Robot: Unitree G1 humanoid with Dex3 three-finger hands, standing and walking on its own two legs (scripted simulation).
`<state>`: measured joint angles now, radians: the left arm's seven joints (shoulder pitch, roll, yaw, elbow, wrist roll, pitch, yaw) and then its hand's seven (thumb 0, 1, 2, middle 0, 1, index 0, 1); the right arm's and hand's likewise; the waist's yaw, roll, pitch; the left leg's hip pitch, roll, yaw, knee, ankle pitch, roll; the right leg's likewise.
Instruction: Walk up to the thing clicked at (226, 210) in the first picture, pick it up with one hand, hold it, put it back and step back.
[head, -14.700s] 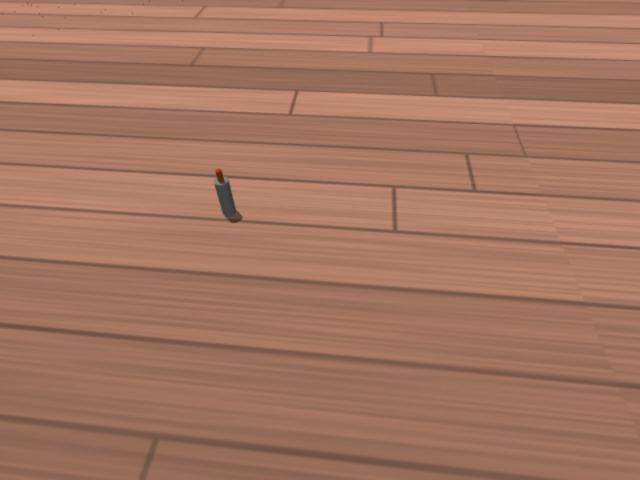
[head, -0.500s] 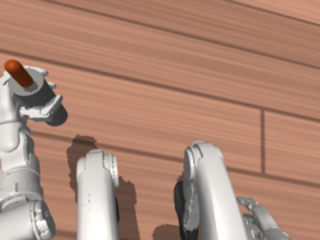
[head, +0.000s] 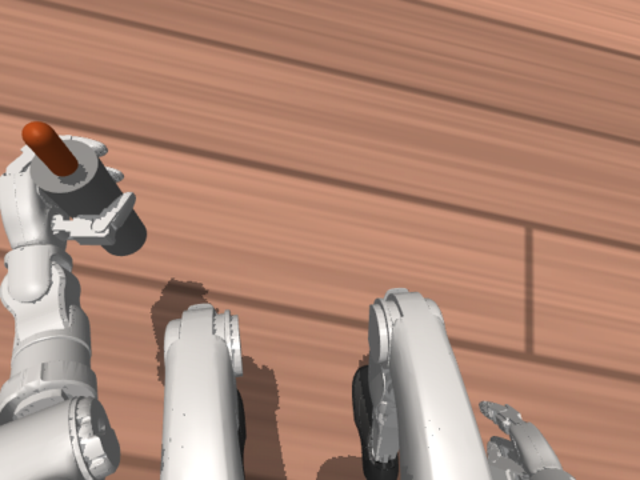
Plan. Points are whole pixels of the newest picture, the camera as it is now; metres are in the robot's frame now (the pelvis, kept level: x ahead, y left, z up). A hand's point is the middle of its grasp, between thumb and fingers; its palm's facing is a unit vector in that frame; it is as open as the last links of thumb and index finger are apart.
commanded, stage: settle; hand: left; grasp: from the side
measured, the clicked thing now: (89, 195) +0.45 +0.26 -0.03
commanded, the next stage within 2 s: lift in 0.08 s
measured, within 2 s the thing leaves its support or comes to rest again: neither
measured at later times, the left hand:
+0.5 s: hand (82, 189) +0.44 +0.25 +0.01, palm faces +0.17 -0.98 -0.04, open 8.5 cm
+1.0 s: hand (17, 141) +0.41 +0.23 +0.15, palm faces +0.18 -0.98 -0.05, open 8.5 cm
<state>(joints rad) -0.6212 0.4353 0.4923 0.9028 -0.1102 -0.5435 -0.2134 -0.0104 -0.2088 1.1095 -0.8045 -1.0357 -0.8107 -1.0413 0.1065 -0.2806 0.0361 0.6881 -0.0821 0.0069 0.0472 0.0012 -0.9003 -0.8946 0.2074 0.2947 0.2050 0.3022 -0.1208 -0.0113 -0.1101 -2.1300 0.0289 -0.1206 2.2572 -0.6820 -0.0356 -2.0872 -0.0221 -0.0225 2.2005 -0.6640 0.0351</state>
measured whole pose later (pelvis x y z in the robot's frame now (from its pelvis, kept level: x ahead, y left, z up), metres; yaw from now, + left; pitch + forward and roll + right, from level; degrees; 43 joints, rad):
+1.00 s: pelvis +0.02 +0.00 +0.14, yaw +2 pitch +30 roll -4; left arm -0.29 0.29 0.31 0.38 -0.18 -0.30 -0.11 -0.01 -0.22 1.12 -0.81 -1.04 -0.81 -1.04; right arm 0.12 -0.25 -0.01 0.62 0.02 -0.03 -0.03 0.00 -0.91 -0.89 0.21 0.29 0.20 0.30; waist -0.05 0.02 -0.16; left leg -1.68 0.05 -0.08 1.81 -0.65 -0.03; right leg -1.65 -0.03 -0.03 1.76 -0.64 0.02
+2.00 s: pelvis +0.07 +0.00 +0.32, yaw +4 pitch +12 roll -2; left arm -0.09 0.20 0.15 0.35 -0.16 -0.30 -0.02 -0.01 -0.22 1.12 -0.81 -1.04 -0.81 -1.04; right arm 0.22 -0.21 0.02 0.66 0.00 -0.06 -0.05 0.01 -0.91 -0.89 0.21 0.29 0.20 0.30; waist -0.03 0.01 -0.07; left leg -0.80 0.06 -0.03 1.07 -0.48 -0.03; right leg -0.77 -0.03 -0.04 1.02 -0.46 0.02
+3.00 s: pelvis +0.08 +0.00 +0.35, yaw +4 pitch +5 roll -2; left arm -0.08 0.18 0.14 0.37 -0.16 -0.31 -0.02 -0.01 -0.22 1.12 -0.81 -1.03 -0.81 -1.04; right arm 0.22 -0.20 0.01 0.67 -0.01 -0.06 -0.04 0.01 -0.91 -0.89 0.21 0.29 0.20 0.30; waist -0.03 0.01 -0.02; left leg -0.55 0.06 -0.02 0.88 -0.42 -0.03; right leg -0.53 -0.03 -0.03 0.83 -0.40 0.03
